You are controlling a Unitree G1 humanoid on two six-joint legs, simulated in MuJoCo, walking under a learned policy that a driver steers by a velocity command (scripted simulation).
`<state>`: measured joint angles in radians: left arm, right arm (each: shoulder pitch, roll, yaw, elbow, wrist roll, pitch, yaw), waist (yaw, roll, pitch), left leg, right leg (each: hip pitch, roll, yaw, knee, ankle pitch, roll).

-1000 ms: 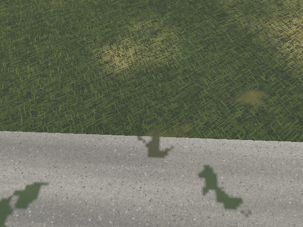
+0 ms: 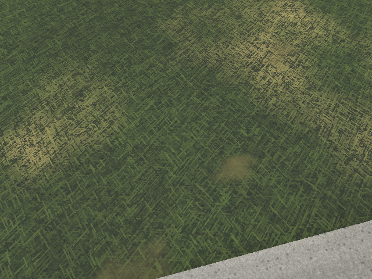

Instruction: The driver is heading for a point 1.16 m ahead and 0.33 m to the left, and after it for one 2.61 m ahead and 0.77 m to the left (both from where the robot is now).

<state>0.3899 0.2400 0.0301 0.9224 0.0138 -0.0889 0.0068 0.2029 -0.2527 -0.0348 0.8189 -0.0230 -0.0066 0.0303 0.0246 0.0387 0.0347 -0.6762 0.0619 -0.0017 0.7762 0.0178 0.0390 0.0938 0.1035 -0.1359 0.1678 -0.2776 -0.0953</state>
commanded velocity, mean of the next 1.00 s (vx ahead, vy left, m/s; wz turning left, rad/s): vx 0.50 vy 0.00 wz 0.51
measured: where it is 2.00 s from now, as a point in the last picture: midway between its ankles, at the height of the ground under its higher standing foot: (117, 169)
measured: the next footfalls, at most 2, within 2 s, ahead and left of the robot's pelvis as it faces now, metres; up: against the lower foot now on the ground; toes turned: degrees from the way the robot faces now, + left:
left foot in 0.14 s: +0.24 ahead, +0.08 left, +0.00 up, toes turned +8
right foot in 0.64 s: +0.49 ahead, -0.03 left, +0.00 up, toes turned +23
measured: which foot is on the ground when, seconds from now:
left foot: up 0.00-0.12, down 0.14-0.64, up 0.66-1.00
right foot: down 0.00-0.16, up 0.18-0.62, down 0.64-1.00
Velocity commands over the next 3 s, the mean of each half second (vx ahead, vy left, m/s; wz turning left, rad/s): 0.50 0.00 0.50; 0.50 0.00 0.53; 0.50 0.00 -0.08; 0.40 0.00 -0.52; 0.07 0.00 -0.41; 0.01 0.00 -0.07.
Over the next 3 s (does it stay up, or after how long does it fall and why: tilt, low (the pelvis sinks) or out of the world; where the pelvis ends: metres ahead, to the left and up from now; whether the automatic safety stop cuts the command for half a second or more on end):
stays up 1.07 0.39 -0.13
